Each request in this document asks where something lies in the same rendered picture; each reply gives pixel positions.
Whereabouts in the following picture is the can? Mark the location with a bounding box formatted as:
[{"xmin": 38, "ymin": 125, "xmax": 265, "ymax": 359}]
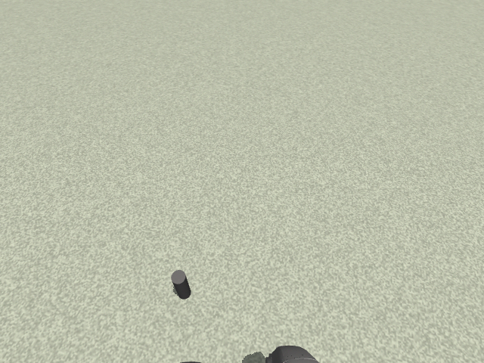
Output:
[{"xmin": 171, "ymin": 270, "xmax": 191, "ymax": 299}]

